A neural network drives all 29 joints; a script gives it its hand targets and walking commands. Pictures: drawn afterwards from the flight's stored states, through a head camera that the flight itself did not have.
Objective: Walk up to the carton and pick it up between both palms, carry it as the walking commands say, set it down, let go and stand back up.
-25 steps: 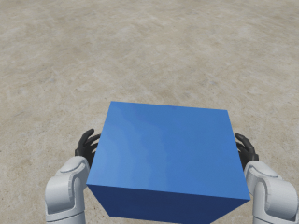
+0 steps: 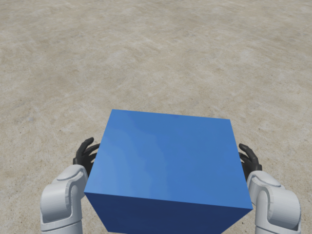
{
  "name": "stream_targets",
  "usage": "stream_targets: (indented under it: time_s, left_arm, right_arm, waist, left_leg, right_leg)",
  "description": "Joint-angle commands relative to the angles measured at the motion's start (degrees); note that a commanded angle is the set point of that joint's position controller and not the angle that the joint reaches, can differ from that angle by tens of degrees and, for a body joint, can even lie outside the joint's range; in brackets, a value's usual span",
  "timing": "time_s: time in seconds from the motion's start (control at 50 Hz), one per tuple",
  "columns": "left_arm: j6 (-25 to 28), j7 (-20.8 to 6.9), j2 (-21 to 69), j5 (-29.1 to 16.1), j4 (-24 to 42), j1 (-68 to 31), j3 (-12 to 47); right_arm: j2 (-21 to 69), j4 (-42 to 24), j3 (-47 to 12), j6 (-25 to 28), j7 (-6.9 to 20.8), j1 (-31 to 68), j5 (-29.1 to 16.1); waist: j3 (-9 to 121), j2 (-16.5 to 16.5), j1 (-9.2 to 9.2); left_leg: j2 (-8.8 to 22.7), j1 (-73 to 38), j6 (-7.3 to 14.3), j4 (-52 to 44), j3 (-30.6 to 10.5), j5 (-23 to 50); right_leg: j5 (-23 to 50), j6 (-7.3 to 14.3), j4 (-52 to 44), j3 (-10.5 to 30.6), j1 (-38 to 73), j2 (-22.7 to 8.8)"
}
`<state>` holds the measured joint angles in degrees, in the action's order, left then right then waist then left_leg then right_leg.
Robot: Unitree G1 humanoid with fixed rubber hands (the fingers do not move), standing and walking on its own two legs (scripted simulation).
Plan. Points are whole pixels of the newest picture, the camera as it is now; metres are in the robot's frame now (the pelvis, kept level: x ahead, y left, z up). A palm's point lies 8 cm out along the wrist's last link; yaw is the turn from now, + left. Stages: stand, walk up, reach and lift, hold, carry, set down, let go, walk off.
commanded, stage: carry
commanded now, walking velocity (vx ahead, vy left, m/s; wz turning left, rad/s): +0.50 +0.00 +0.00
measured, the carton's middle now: (163, 180) +0.25 +0.00 -0.01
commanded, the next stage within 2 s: none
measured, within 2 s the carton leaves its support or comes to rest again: neither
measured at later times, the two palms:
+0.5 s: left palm (115, 90) +0.55 +0.16 +0.06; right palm (224, 87) +0.57 -0.22 +0.06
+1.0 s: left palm (115, 41) +0.88 +0.21 +0.08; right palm (200, 43) +0.86 -0.18 +0.08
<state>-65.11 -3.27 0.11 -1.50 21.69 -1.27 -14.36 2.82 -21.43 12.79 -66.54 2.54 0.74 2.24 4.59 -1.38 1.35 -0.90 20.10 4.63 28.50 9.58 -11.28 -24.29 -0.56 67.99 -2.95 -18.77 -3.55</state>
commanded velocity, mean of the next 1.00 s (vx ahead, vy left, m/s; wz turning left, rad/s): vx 0.50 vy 0.00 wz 0.00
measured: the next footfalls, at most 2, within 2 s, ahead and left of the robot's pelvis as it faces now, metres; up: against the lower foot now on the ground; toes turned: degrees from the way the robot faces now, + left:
right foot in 0.36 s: +0.41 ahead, -0.11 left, +0.00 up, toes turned -6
left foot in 0.84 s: +0.68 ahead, +0.10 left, +0.00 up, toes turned +9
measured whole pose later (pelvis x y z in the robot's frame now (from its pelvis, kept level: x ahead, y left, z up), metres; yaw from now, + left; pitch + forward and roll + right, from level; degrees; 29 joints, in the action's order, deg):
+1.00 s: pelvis +0.64 +0.02 +0.01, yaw +1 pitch +4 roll +0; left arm -64.8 -3.3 1.1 -1.4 21.9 -0.7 -13.9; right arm 2.7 -23.4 13.2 -67.0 2.7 -0.9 2.0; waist 5.2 -0.3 1.9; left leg -0.7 14.8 4.2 22.1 9.0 -11.6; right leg -20.7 -1.2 67.2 -3.7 -27.1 -3.7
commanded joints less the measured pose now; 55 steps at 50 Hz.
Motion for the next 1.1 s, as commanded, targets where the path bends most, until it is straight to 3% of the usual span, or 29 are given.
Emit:
stream_targets:
  time_s: [0.0,0.08,0.22,0.28,0.32,0.34,0.36,0.38,0.4,0.44,0.46,0.5,0.56,0.62,0.72,0.78,0.8,0.82,0.84,0.86,0.88,0.9,0.92,0.94,0.96,1.08]
  left_arm:
    - [-0.59,-10.75,45.82,-16.34,6.58,-23.02,46.70]
    - [0.56,-9.28,45.51,-14.50,7.30,-20.91,47.79]
    - [-0.28,-7.76,42.25,-13.92,10.72,-20.50,49.00]
    - [-0.76,-8.03,41.35,-14.53,11.34,-20.32,49.08]
    - [-1.00,-8.29,41.16,-14.46,10.98,-19.29,48.80]
    - [-1.16,-8.57,41.24,-14.42,10.58,-18.24,48.50]
    - [-1.22,-8.91,40.52,-14.16,10.23,-16.58,47.65]
    - [-0.78,-9.05,40.04,-13.75,9.24,-16.57,46.09]
    - [-0.29,-9.44,41.78,-14.67,10.92,-18.27,47.36]
    - [0.46,-9.42,44.93,-14.74,10.71,-18.92,47.95]
    - [0.79,-9.50,46.03,-15.51,11.15,-19.51,48.58]
    - [1.56,-9.82,45.02,-16.94,12.18,-20.27,49.46]
    - [1.94,-10.01,42.19,-17.56,14.59,-19.83,49.55]
    - [1.41,-10.21,40.74,-17.31,14.68,-17.99,48.86]
    - [-0.05,-10.21,39.37,-16.78,13.64,-17.71,48.18]
    - [-0.93,-9.87,38.64,-16.31,13.14,-18.74,48.39]
    - [-1.25,-9.78,38.40,-16.17,13.54,-19.48,48.67]
    - [-1.64,-9.79,38.16,-15.70,13.32,-19.88,48.72]
    - [-2.19,-10.09,38.66,-15.82,12.63,-20.05,47.76]
    - [-2.53,-10.45,39.47,-15.71,10.71,-19.34,47.43]
    - [-2.31,-10.53,40.32,-15.34,10.20,-21.05,46.99]
    - [-1.67,-10.74,42.14,-16.24,9.91,-22.82,46.75]
    - [-1.26,-10.78,44.12,-16.53,9.12,-23.57,46.63]
    - [-0.92,-10.65,44.84,-16.16,7.71,-22.10,46.53]
    - [-0.69,-10.41,44.94,-15.72,7.16,-21.31,46.61]
    - [0.37,-8.17,43.22,-13.16,9.57,-18.82,47.98]
  right_arm:
    - [42.11,-14.21,-45.62,1.77,10.07,30.16,-19.19]
    - [40.90,-13.66,-45.25,2.20,11.19,28.58,-19.70]
    - [36.39,-14.99,-44.61,1.83,11.32,24.85,-19.29]
    - [35.89,-16.51,-44.55,1.36,11.19,24.27,-19.23]
    - [36.02,-17.50,-45.19,0.87,11.10,24.18,-19.29]
    - [36.24,-17.16,-45.52,0.62,11.03,23.86,-19.14]
    - [36.31,-16.94,-45.53,0.43,10.94,24.81,-19.03]
    - [36.94,-17.71,-46.68,0.09,10.76,26.70,-19.91]
    - [38.91,-15.80,-46.17,0.91,10.66,25.71,-19.50]
    - [41.18,-15.14,-45.91,1.95,10.87,27.11,-20.19]
    - [42.76,-14.70,-46.10,2.37,10.91,26.84,-20.24]
    - [42.40,-14.99,-46.67,3.60,10.29,26.36,-20.09]
    - [41.46,-16.63,-47.22,4.34,8.80,24.35,-18.68]
    - [40.17,-17.24,-47.23,3.95,7.94,22.45,-17.22]
    - [38.86,-16.66,-46.35,2.29,8.19,21.89,-16.34]
    - [37.32,-15.34,-45.09,1.15,8.60,22.82,-16.56]
    - [37.23,-14.66,-44.63,0.83,8.67,22.61,-16.61]
    - [36.98,-14.08,-43.99,0.56,8.76,22.60,-16.41]
    - [36.02,-12.72,-42.97,0.37,8.80,22.43,-15.90]
    - [36.60,-11.58,-42.46,0.46,8.81,23.50,-16.13]
    - [38.23,-12.60,-42.82,0.67,9.00,24.37,-16.77]
    - [39.50,-13.91,-43.83,1.06,8.99,26.45,-17.31]
    - [40.65,-15.35,-45.07,1.39,9.31,28.78,-18.12]
    - [41.24,-15.34,-45.13,1.54,9.72,29.22,-18.68]
    - [41.51,-15.11,-45.08,1.65,10.04,29.55,-18.89]
    - [38.28,-14.75,-44.85,1.98,11.20,26.06,-19.52]
  waist:
    - [10.88,2.28,-0.19]
    - [9.80,6.76,-0.10]
    - [5.78,12.30,0.67]
    - [7.26,12.87,0.60]
    - [11.68,10.89,-0.41]
    - [14.55,8.42,-1.35]
    - [18.02,-2.29,-2.83]
    - [19.85,-20.84,-1.76]
    - [19.92,-12.74,-1.42]
    - [16.58,-1.29,-1.48]
    - [15.37,-0.18,-1.38]
    - [15.18,-2.57,-1.35]
    - [14.44,-4.89,-1.49]
    - [12.62,-6.03,-1.59]
    - [6.19,-7.30,-1.80]
    - [8.47,-7.00,-1.34]
    - [11.63,-5.06,-0.50]
    - [14.97,-3.63,0.50]
    - [17.83,9.39,0.40]
    - [16.07,22.39,0.37]
    - [14.71,15.58,0.31]
    - [13.38,7.81,0.45]
    - [12.12,2.47,0.36]
    - [11.02,1.88,0.09]
    - [11.43,3.40,-0.13]
    - [7.67,9.00,0.18]
  left_leg:
    - [19.27,-20.43,6.10,-17.81,-24.80,7.95]
    - [16.37,-21.85,4.01,-19.56,-14.90,14.70]
    - [12.87,-24.69,0.79,-18.23,-5.65,31.01]
    - [12.96,-27.60,-1.45,-11.51,-3.69,37.25]
    - [10.01,-25.26,-3.36,1.15,-0.07,38.58]
    - [7.92,-17.23,-4.03,10.54,1.13,33.21]
    - [5.50,-3.99,-4.18,28.99,1.27,16.82]
    - [-2.32,14.49,-4.02,39.61,-2.76,-15.22]
    - [1.49,17.68,-2.32,46.30,-10.54,-16.89]
    - [5.03,17.46,-2.24,42.43,-11.73,-14.97]
    - [6.44,16.59,-3.01,35.81,-11.82,-14.07]
    - [4.87,12.48,-4.41,25.56,-8.76,-13.55]
    - [4.02,12.38,-4.72,18.39,-6.35,-8.17]
    - [3.49,12.26,-4.63,14.05,-4.16,-0.95]
    - [1.55,10.13,-4.04,4.98,-2.21,4.02]
    - [-2.12,-1.36,-2.90,-3.14,1.41,4.15]
    - [-3.56,-10.43,-2.14,-5.22,3.08,2.22]
    - [1.27,-22.36,0.00,-4.03,-3.16,-3.72]
    - [16.27,-29.32,6.00,-9.56,-28.10,-12.03]
    - [24.71,-32.68,12.72,-16.83,-43.18,-2.31]
    - [24.53,-29.86,12.25,-14.82,-40.10,4.97]
    - [23.52,-26.70,11.01,-14.52,-35.40,10.48]
    - [22.16,-23.45,8.90,-15.93,-30.55,9.82]
    - [20.29,-22.50,7.18,-17.41,-26.51,9.31]
    - [19.05,-23.45,5.81,-17.85,-23.66,9.73]
    - [14.14,-22.60,3.11,-19.81,-9.91,22.93]
  right_leg:
    - [5.32,-0.73,1.89,4.65,-18.10,-4.14]
    - [9.99,-1.78,-10.76,-0.53,-18.70,-2.99]
    - [19.66,-0.02,-33.67,-8.28,-14.17,2.42]
    - [21.55,1.31,-39.99,-8.84,-8.62,4.34]
    - [23.88,1.88,-46.08,-11.50,3.88,6.96]
    - [21.07,2.82,-46.51,-9.40,15.19,5.17]
    - [13.26,5.64,-48.06,9.55,25.64,-7.92]
    - [12.76,14.39,-52.74,31.54,35.33,-19.37]
    - [14.41,15.83,-52.88,29.90,33.82,-19.41]
    - [24.45,13.65,-52.47,19.99,26.75,-17.31]
    - [25.22,12.05,-53.26,16.14,23.76,-16.02]
    - [25.99,10.21,-55.03,9.97,20.53,-13.98]
    - [29.09,10.28,-57.52,6.33,21.43,-13.78]
    - [33.98,8.06,-56.53,1.09,22.72,-11.46]
    - [39.59,6.65,-54.96,-2.60,22.48,-10.18]
    - [50.27,4.01,-45.35,-5.48,22.22,-8.94]
    - [48.15,2.60,-36.69,-7.37,19.30,-6.97]
    - [40.11,0.53,-25.94,-8.20,9.57,-5.91]
    - [25.24,-1.94,-7.39,-9.39,-3.31,-0.64]
    - [-4.09,-1.42,6.29,-5.66,-17.75,5.49]
    - [-4.80,0.33,11.05,2.34,-19.95,1.05]
    - [-1.45,0.62,10.04,4.19,-20.33,-1.01]
    - [1.59,0.28,5.90,4.97,-20.01,-2.81]
    - [3.65,-0.46,1.97,4.38,-20.21,-3.68]
    - [5.36,-0.98,-1.72,3.62,-20.38,-4.08]
    - [12.99,-0.90,-22.74,-4.95,-17.78,-0.72]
